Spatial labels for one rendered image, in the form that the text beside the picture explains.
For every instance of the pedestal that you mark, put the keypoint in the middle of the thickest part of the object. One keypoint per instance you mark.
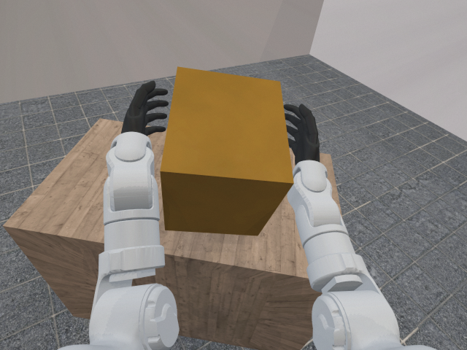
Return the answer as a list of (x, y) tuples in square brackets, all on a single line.
[(248, 291)]

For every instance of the left robot upper arm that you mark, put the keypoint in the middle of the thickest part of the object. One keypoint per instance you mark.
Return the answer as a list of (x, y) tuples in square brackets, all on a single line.
[(140, 317)]

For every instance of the robot right hand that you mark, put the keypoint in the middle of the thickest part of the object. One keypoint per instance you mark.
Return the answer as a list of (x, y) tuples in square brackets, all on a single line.
[(306, 144)]

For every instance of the robot left hand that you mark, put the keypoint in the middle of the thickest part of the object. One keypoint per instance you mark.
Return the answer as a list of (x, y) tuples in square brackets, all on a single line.
[(136, 117)]

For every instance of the carton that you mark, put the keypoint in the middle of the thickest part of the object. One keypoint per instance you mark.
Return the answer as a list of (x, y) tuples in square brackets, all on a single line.
[(226, 163)]

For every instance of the right robot forearm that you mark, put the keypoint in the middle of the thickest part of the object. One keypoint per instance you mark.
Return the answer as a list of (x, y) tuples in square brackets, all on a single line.
[(333, 265)]

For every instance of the left robot forearm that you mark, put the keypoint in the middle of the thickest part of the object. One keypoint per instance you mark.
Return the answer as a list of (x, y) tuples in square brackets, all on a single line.
[(131, 215)]

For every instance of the right robot upper arm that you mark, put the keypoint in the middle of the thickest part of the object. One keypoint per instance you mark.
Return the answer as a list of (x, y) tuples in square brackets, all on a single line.
[(356, 320)]

